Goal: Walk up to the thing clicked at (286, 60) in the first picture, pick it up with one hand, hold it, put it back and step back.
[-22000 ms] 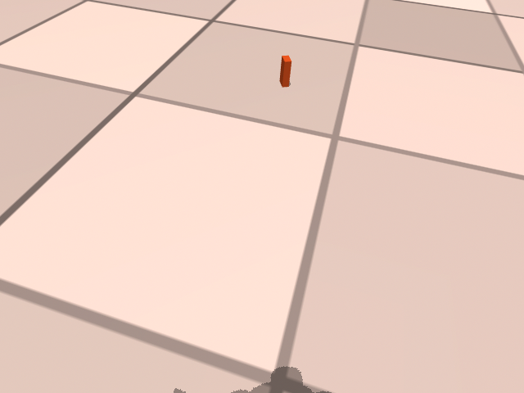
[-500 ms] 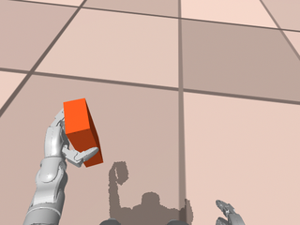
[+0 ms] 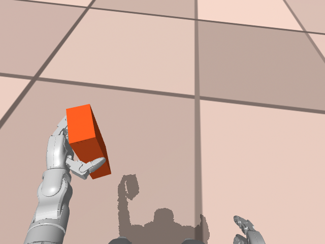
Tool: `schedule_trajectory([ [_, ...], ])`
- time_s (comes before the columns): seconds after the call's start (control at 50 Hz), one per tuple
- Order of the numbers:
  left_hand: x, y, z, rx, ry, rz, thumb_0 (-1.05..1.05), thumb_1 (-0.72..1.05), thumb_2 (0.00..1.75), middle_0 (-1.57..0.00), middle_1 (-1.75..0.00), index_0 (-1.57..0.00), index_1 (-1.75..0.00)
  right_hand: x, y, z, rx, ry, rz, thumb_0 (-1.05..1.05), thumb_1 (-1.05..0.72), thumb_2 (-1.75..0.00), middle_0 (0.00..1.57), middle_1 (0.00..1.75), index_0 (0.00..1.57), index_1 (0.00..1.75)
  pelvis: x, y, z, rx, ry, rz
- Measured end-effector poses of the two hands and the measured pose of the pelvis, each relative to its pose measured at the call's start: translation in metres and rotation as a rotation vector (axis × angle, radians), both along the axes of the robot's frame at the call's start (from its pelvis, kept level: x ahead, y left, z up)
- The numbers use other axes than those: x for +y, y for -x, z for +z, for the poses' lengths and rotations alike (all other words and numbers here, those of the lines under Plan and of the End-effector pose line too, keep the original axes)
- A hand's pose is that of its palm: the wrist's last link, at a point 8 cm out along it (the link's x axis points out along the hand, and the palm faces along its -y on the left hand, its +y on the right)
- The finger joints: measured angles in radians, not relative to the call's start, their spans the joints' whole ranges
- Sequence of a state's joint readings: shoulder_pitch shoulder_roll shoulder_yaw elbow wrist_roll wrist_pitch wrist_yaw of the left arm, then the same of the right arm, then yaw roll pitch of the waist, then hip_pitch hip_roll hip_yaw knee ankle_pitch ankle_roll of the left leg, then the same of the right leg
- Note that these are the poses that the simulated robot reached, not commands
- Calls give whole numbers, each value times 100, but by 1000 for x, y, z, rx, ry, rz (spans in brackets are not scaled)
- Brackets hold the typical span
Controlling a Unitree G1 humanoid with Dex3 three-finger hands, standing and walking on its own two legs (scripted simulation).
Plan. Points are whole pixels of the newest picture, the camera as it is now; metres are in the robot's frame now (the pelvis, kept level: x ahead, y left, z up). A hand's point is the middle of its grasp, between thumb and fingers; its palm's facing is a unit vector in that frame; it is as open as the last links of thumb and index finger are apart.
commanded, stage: hold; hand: left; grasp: from the side
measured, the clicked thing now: (91, 145) +0.34 +0.17 +0.03
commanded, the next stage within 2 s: crouch in 0.58 s
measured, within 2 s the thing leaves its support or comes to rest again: neither
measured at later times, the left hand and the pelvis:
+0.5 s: hand (86, 145) +0.34 +0.18 +0.04, palm faces +0.12 -0.99 -0.02, open 12.4 cm; pelvis +0.01 +0.00 +0.00, yaw +0 degrees
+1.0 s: hand (91, 157) +0.34 +0.18 -0.03, palm faces +0.16 -0.99 -0.01, open 12.4 cm; pelvis -0.02 +0.00 -0.03, yaw +0 degrees
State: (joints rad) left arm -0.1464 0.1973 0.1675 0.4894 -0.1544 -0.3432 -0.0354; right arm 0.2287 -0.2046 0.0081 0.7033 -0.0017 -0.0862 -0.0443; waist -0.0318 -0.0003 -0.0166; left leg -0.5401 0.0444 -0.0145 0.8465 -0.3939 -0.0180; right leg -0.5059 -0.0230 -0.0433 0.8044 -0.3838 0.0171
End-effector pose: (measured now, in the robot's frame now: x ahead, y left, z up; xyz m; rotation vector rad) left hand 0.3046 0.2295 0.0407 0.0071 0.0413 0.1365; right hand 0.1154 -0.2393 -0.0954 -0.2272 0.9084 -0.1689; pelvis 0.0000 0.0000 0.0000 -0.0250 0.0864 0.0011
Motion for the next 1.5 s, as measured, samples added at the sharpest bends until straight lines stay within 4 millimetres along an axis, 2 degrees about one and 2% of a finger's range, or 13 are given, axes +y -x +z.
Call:
schedule_trajectory([
  [0.3,0,-7,-6,27,-3,-9,-2,-61,118,-42,-100,-46,-102,-2,-2,0,15,0,-9,1,-90,-90,20,30,20,30,2,-7,0,11,1,-5],
  [0.54,0,-7,1,8,-11,-20,-2,-61,118,-42,-100,-46,-102,-1,-1,0,17,3,-10,1,-91,-90,20,30,20,30,1,-8,1,5,5,2],
  [0.66,-2,-8,-4,23,2,-15,-2,-61,118,-42,-100,-46,-102,-2,1,0,13,1,-13,1,-90,-90,20,30,20,30,1,-3,0,4,2,-4],
  [0.86,2,1,-18,31,-1,14,-2,-61,119,-42,-100,-46,-102,-4,9,-5,32,3,1,1,-89,-90,20,30,20,30,0,4,-4,20,1,-1],
  [0.96,4,-4,-49,51,14,35,-2,-61,119,-42,-101,-46,-102,-8,16,-19,62,13,20,1,-88,-90,20,30,20,30,-2,15,-18,75,-1,1],
  [1.06,2,-12,-100,65,8,15,-2,-61,119,-42,-101,-46,-102,-16,27,-48,106,34,32,1,-87,-90,20,30,20,30,-3,23,-47,181,3,-2],
  [1.24,10,-31,-204,21,-2,37,-2,-61,119,-42,-100,-46,-102,-29,48,-139,220,73,36,1,-89,-90,20,30,20,30,-5,30,-136,371,17,-20],
  [1.38,27,-43,-265,12,-10,92,-2,-61,119,-42,-100,-46,-102,-22,62,-207,299,43,39,1,-91,-91,20,30,20,30,-3,41,-191,452,24,-30],
  [1.5,31,-51,-317,41,-16,76,-2,-61,119,-42,-101,-46,-102,-18,75,-254,343,35,53,1,-92,-91,20,30,20,30,-1,51,-233,493,27,-37],
])
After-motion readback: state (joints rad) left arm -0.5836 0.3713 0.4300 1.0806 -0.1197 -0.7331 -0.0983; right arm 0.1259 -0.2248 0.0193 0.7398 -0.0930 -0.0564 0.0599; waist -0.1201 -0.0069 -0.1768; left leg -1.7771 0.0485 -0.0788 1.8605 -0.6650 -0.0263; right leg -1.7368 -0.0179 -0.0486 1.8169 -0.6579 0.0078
